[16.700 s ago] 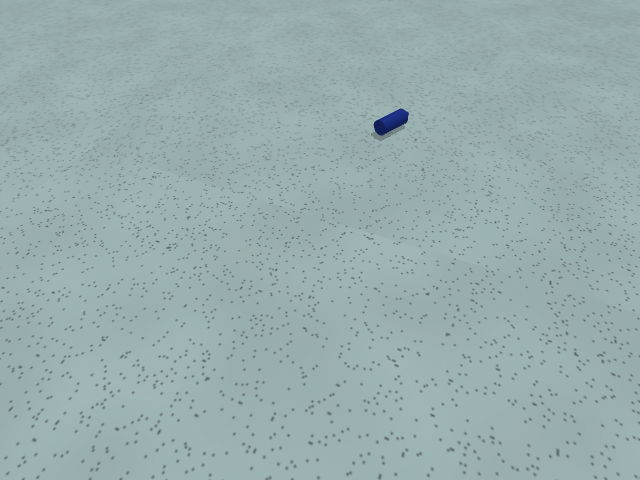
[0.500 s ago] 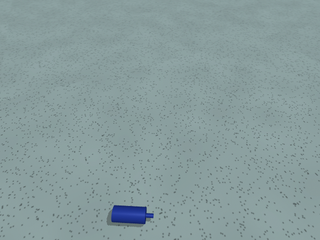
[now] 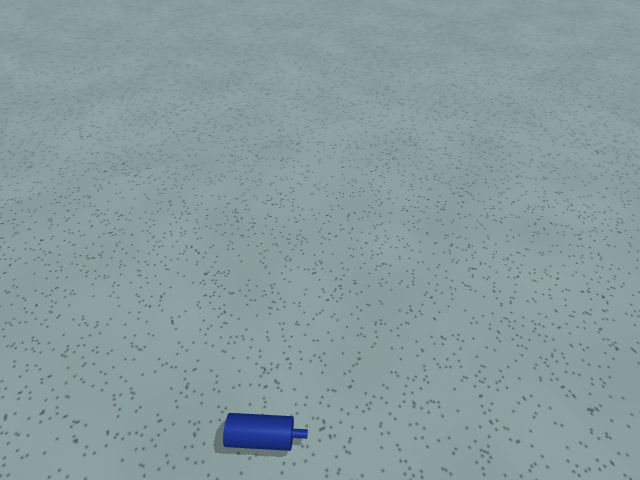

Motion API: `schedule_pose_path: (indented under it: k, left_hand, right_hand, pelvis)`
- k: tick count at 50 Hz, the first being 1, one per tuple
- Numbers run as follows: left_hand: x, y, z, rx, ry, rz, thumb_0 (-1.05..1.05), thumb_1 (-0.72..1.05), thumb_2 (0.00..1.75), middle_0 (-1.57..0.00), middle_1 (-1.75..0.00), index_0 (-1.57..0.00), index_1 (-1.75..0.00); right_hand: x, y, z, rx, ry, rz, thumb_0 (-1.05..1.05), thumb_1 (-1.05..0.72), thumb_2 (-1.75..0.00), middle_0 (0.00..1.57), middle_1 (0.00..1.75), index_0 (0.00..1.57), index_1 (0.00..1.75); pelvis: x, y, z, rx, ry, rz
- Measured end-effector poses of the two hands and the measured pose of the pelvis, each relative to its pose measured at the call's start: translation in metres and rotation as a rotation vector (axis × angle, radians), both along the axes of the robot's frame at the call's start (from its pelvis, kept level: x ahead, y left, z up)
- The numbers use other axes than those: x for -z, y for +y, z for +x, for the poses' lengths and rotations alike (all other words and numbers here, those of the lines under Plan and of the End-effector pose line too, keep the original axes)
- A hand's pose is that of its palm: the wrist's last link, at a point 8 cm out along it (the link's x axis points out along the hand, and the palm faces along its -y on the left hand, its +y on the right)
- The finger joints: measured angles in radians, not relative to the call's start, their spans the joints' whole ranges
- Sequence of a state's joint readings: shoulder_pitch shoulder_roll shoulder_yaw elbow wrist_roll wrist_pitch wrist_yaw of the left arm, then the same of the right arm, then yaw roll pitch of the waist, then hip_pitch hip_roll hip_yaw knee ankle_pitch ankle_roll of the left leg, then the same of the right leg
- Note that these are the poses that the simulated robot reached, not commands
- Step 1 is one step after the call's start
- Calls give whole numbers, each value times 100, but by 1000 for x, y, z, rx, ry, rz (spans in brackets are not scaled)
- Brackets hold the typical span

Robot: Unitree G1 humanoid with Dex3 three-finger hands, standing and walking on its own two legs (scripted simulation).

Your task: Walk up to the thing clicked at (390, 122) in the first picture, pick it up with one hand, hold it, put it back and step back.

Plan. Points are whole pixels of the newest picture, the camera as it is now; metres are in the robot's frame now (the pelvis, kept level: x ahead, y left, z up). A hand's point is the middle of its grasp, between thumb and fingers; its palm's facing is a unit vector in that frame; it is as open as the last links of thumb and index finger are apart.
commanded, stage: stand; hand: left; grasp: from above
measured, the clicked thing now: (267, 431) +0.39 +0.17 -0.74
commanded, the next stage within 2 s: rise first in 0.18 s
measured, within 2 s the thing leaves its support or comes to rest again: neither
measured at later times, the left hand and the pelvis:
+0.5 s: hand out of the picture +0.14 +0.25 -0.17, palm faces +0.00 -0.94 -0.34, open 8.7 cm; pelvis -0.02 +0.00 -0.02, yaw +0 degrees
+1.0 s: hand out of the picture +0.12 +0.26 -0.24, palm faces -0.18 -0.88 -0.45, open 14.1 cm; pelvis -0.02 +0.01 -0.09, yaw -1 degrees
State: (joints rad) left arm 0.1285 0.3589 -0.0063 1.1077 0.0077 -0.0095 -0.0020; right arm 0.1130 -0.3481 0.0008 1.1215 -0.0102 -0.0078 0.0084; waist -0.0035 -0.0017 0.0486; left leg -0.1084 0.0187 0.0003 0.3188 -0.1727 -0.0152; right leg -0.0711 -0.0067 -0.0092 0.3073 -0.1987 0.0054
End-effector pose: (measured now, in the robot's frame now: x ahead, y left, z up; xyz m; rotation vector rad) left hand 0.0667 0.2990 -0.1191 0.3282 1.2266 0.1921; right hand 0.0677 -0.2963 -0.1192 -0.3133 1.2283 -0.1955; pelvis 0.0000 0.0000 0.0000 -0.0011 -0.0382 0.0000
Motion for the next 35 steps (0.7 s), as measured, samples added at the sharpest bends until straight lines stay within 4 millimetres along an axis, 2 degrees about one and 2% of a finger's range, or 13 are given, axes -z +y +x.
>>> schedule_pose_path:
  k: [15, 17, 19, 24, 27, 30, 35]
  left_hand:
    - [2, 0, -6, -5, 10, -4, 0, 90, 89, -20, -30, -20, -30]
    - [1, -2, 1, -26, -37, -8, 1, 89, 90, -20, -33, -20, -32]
    - [2, -5, 17, -38, -91, -15, 1, 85, 91, -19, -37, -19, -37]
    - [13, -3, 58, 8, -126, -17, 1, 64, 93, -14, -60, -14, -60]
    - [16, -2, 72, 43, -145, 1, 0, 46, 94, -9, -76, -11, -75]
    - [19, -3, 76, 65, -127, 17, 0, 25, 96, -6, -88, -9, -86]
    - [34, -2, 69, 83, -71, 39, 0, -10, 97, -6, -99, -7, -97]
  right_hand:
    - [0, 0, -6, 3, 13, -3, 1, -91, -90, 20, 30, 21, 30]
    - [-1, 3, -3, 9, -35, -3, 1, -91, -90, 20, 30, 21, 30]
    - [0, 9, 1, 2, -82, 3, 1, -92, -90, 20, 30, 21, 30]
    - [7, 27, 5, 5, -146, 33, 1, -92, -90, 20, 30, 20, 30]
    - [11, 36, 5, 20, -174, 52, 1, -93, -90, 20, 30, 21, 30]
    - [14, 44, 6, 32, -198, 69, 1, -92, -90, 20, 30, 21, 30]
    - [20, 49, 16, 19, -253, 74, 1, -91, -90, 20, 30, 21, 30]
  pelvis:
    - [0, 0, -2, -2, 0, 0]
    - [2, 0, -5, -7, 25, -1]
    - [5, 1, -10, -13, 47, -2]
    - [17, 0, -18, -6, 126, -4]
    - [23, 1, -18, 3, 151, -4]
    - [27, 4, -16, 6, 168, -6]
    - [40, 8, -14, 10, 210, -11]
